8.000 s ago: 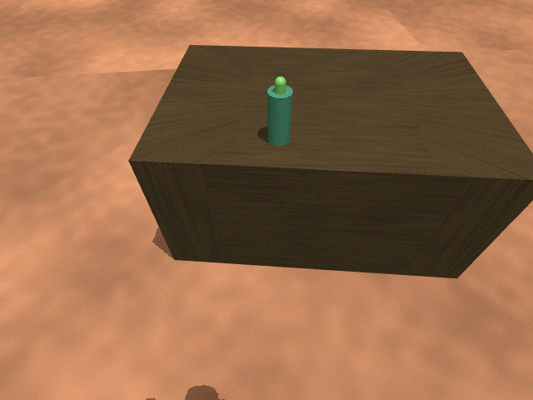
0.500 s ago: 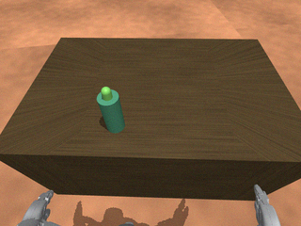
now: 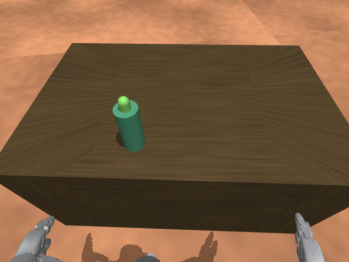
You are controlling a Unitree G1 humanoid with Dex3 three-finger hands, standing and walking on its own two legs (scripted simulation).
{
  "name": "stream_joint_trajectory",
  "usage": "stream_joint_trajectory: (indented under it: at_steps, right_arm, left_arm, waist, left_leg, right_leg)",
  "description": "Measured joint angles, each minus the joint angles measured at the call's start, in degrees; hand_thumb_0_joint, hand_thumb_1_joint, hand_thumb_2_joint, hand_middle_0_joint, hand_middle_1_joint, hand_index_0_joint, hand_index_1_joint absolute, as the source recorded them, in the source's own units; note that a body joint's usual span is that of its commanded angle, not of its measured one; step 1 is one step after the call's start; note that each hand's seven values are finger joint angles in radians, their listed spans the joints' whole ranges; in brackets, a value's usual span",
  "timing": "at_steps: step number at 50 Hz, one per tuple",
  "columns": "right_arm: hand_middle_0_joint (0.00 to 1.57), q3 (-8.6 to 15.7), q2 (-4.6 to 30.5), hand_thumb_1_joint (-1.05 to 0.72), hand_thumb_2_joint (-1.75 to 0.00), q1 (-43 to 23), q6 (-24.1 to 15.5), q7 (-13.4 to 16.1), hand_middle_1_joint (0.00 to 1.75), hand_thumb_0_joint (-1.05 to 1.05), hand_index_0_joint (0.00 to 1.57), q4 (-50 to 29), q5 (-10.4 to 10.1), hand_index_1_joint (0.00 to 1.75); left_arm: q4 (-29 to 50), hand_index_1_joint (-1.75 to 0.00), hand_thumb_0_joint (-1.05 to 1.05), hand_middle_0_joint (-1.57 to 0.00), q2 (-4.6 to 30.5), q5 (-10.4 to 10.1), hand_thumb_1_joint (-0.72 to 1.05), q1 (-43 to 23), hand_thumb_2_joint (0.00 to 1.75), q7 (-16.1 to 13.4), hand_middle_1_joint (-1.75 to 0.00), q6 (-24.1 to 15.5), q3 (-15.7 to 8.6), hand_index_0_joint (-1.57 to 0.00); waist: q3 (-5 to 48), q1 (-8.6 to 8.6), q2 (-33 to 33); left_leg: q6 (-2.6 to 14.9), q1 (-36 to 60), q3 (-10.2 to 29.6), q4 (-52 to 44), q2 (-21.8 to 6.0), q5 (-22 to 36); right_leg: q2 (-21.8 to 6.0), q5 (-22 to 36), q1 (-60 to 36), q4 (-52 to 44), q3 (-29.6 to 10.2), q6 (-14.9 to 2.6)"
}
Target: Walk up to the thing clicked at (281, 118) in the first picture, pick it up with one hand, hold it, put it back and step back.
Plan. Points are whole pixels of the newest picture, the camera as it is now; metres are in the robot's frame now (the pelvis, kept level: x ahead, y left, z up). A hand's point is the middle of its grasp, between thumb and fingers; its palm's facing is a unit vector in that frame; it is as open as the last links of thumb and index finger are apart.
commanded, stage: go down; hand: left
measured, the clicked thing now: (129, 123) +0.50 +0.17 -0.02
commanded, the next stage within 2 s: approach in 1.22 s
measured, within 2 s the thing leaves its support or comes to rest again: neither
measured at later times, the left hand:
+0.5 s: hand (48, 180) +0.29 +0.33 +0.01, palm faces +0.13 -0.98 -0.18, open 17.5 cm
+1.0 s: hand (42, 155) +0.35 +0.35 +0.04, palm faces +0.12 -0.99 -0.11, open 17.7 cm
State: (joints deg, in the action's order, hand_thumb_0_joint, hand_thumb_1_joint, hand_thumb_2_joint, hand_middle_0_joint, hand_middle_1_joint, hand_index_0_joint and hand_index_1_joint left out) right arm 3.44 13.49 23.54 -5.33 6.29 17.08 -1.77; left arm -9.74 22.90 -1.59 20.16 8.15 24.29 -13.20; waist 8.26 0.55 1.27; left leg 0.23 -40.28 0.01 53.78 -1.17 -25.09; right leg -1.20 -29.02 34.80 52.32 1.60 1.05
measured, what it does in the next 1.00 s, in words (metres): stands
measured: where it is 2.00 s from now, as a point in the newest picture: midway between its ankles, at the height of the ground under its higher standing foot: outside the picture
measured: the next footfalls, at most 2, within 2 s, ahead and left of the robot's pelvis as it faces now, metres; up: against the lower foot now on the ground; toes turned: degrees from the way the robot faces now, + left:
none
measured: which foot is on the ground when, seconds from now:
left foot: down 0.00-1.00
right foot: down 0.00-1.00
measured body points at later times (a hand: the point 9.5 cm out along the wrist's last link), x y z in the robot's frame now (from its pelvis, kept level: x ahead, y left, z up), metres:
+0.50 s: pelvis -0.01 +0.00 +0.00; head +0.04 +0.01 +0.45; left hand +0.28 +0.38 +0.02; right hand +0.14 -0.26 -0.05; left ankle +0.01 +0.11 -0.69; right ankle -0.03 -0.13 -0.69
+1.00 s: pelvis -0.02 +0.01 +0.00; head +0.04 +0.04 +0.44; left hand +0.34 +0.40 +0.05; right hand +0.12 -0.25 -0.04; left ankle +0.01 +0.11 -0.69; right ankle -0.03 -0.13 -0.69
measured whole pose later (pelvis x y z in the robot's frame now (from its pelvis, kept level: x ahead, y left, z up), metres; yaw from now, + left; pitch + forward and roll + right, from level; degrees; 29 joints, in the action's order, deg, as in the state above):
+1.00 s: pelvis -0.02 +0.01 +0.00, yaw -1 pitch +14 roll -3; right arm -0.3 15.3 20.3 -10.2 3.5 19.4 -1.2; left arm -60.0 42.1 -5.6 -26.8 27.3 -4.5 -28.3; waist 6.6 4.9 -0.9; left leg 0.8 -45.0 -0.1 53.6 -2.3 -22.5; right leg 0.0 -25.3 39.1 50.6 1.3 1.4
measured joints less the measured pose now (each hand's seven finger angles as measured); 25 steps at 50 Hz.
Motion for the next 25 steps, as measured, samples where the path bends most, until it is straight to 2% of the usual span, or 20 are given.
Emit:
stream_joint_trajectory:
  at_steps: [5, 10, 19, 25]
  right_arm:
    - [0.05, -0.54, -0.18, 0.50, -0.06, 0.01, -1.00, 0.77, 0.05, -0.01, 0.06, 0.03, -0.13, 0.05]
    - [0.05, -1.02, -0.16, 0.50, -0.06, -0.74, -2.52, 1.63, 0.05, -0.01, 0.06, 1.46, -0.45, 0.05]
    - [0.05, -3.11, 0.30, 0.49, -0.07, -2.26, -2.86, 1.30, 0.05, -0.01, 0.06, 4.40, -0.78, 0.05]
    - [0.05, -2.58, 0.81, 0.49, -0.07, -2.37, -3.23, 0.43, 0.05, -0.01, 0.06, 3.62, -0.65, 0.05]
  left_arm:
    - [-0.70, -0.10, -0.01, -0.07, 1.19, -0.91, -0.59, -2.65, 0.07, 0.69, -0.09, -0.55, -1.31, -0.06]
    - [-4.98, -0.10, -0.01, -0.07, 3.72, -2.45, -0.58, -9.90, 0.08, 2.37, -0.10, -3.05, -3.99, -0.06]
    - [-19.45, -0.09, -0.01, -0.07, 9.95, -4.41, -0.56, -24.29, 0.08, 9.83, -0.09, -7.56, -8.37, -0.06]
    - [-28.84, -0.08, -0.01, -0.07, 12.32, -4.77, -0.58, -29.80, 0.05, 14.13, -0.08, -12.05, -11.00, -0.06]
  waist:
    - [-0.19, -0.15, -0.06]
    - [-0.62, 0.02, -0.45]
    - [-0.59, 1.72, -0.59]
    - [-0.73, 2.12, -0.61]
  left_leg:
    - [-0.11, -0.56, 0.36, 0.74, 0.06, -0.21]
    - [-0.26, -0.98, 0.74, 1.00, 0.10, -0.02]
    - [-0.24, -0.87, 0.40, -0.24, -0.39, 0.78]
    - [-0.01, -1.01, -0.37, -0.84, -0.59, 1.09]
  right_leg:
    - [-0.03, -0.36, 0.41, 0.75, 0.34, -0.08]
    - [-0.03, -0.37, 0.72, 1.11, 0.70, -0.22]
    - [0.45, 0.79, 0.80, -0.34, 0.33, -0.29]
    - [0.60, 1.42, 1.28, -0.93, -0.46, -0.08]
